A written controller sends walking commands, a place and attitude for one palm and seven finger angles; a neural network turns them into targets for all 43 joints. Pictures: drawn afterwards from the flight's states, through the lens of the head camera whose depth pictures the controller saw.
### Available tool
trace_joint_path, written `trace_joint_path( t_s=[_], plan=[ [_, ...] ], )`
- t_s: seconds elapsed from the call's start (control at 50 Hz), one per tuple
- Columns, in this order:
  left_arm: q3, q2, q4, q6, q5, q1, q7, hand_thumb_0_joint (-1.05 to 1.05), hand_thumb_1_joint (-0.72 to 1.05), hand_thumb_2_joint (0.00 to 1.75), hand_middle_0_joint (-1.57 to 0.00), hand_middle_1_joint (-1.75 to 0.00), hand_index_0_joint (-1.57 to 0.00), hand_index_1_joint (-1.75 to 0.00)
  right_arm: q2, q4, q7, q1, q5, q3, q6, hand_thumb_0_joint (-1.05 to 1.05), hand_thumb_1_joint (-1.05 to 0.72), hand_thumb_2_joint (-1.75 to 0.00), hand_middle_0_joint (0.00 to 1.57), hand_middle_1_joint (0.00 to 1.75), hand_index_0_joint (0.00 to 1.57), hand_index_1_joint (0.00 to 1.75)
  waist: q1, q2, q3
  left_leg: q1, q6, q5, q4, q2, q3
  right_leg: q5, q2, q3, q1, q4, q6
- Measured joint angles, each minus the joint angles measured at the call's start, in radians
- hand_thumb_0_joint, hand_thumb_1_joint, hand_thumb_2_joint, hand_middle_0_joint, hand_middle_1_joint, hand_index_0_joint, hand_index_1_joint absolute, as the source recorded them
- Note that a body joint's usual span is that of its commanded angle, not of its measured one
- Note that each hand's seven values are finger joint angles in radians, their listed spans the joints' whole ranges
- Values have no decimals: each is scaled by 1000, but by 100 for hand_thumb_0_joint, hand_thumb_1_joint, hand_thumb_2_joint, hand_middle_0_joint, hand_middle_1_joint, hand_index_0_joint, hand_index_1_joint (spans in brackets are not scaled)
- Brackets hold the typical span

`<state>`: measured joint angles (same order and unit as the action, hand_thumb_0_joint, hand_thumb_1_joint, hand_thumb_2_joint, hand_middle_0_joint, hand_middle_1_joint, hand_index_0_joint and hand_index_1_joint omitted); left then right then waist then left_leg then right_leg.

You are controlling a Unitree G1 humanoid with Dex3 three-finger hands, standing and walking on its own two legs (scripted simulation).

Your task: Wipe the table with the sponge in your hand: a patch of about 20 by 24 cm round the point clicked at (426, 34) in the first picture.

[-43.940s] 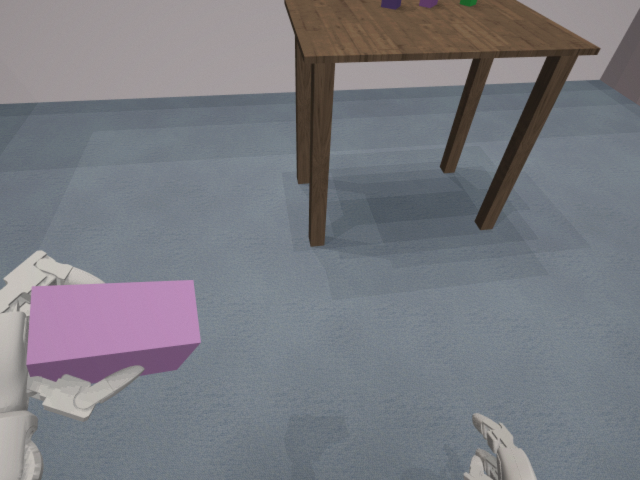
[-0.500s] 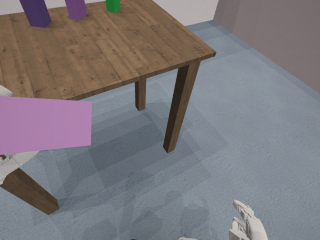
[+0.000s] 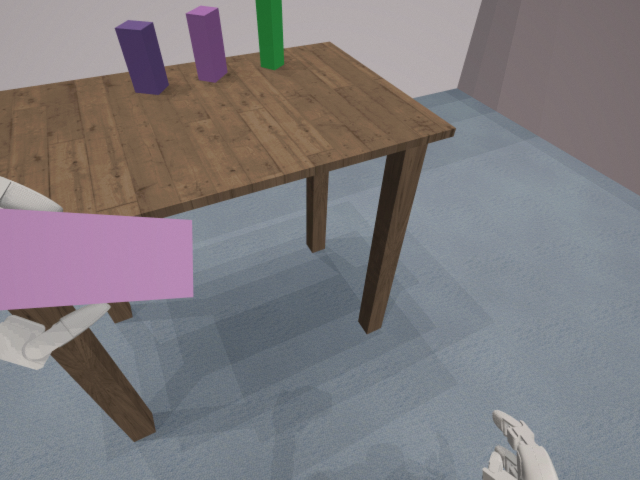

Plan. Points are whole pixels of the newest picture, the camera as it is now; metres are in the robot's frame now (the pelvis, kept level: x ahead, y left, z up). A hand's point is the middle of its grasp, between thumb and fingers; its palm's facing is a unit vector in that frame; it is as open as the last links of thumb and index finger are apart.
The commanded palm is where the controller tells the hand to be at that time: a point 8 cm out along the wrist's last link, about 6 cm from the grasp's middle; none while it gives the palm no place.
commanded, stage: stop stepping back and stand still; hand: left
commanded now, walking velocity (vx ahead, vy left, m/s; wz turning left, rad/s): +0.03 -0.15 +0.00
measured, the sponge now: (120, 263) +0.25 +0.19 +0.23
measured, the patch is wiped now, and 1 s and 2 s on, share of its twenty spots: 1.00 1.00 1.00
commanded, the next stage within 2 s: stand and wait in 0.14 s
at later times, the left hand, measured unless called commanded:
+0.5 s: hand (13, 254) +0.22 +0.24 +0.27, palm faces +0.47 -0.75 -0.46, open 10.4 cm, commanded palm +0.15 +0.29 +0.28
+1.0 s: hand out of the picture +0.17 +0.25 +0.27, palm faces +0.52 -0.77 -0.38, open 10.4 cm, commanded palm +0.11 +0.30 +0.28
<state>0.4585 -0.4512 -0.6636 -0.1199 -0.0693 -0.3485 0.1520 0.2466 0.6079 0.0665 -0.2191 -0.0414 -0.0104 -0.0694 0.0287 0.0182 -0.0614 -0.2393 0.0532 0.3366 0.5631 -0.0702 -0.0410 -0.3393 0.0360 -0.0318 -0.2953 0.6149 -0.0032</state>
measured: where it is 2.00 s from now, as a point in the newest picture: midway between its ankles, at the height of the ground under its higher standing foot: outside the picture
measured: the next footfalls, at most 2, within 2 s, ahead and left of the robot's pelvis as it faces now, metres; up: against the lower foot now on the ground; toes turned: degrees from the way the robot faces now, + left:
none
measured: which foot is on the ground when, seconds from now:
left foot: down 0.00-1.00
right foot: down 0.00-1.00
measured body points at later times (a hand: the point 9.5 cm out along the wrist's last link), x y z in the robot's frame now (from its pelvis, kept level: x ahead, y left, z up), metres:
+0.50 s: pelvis -0.01 +0.01 +0.01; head +0.03 +0.01 +0.45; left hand +0.18 +0.28 +0.29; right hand +0.18 -0.21 -0.08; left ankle -0.03 +0.15 -0.73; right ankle -0.01 -0.12 -0.73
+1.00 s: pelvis -0.04 +0.01 +0.01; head -0.03 +0.01 +0.46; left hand +0.14 +0.29 +0.29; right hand +0.13 -0.21 -0.08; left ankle -0.03 +0.15 -0.73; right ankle -0.01 -0.12 -0.73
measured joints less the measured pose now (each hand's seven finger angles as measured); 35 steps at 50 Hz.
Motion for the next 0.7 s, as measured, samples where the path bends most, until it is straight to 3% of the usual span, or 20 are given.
trace_joint_path(
  t_s=[0.08,0.16,0.24,0.3,0.5,0.7],
  plan=[
    [27,-2,25,-5,10,75,8,-1,-55,106,-70,-132,-73,-130,-24,19,-16,-16,0,21,-15,1,-91,-90,19,30,20,30,-16,-48,21,-14,5,32,51,-39,37,15,-38,-36,41,-45,8],
    [38,14,68,-10,5,153,7,-1,-55,106,-69,-132,-73,-131,-45,48,-36,13,-1,35,-3,1,-91,-90,20,30,21,30,-16,-48,53,-40,-31,18,116,-35,37,6,-33,-44,47,-34,12],
    [38,40,59,-10,1,108,-4,-1,-55,106,-69,-132,-72,-131,-51,29,-40,35,5,39,4,1,-91,-90,20,30,21,30,8,-45,62,-5,1,39,41,-17,22,3,-12,-33,38,-30,-6],
    [38,29,18,-7,6,46,-13,-1,-55,106,-69,-132,-72,-131,-60,5,-45,50,6,42,-1,1,-91,-90,20,30,21,30,9,-42,81,-8,-6,22,28,-18,10,20,-14,-22,35,-50,-11],
    [69,-27,-55,-44,7,-1,-11,-1,-55,106,-70,-132,-73,-131,-45,-8,-44,81,6,28,-1,1,-91,-90,20,30,21,30,-15,-47,112,-10,-4,-18,-11,-26,14,75,-26,-27,47,-119,-7],
    [40,37,49,-19,10,29,-7,-1,-55,106,-69,-132,-72,-131,-13,-10,-28,63,6,11,7,1,-91,-90,20,30,21,30,-10,-61,82,-8,-15,-50,-31,-17,10,115,-19,-23,54,-150,-13]
  ],
)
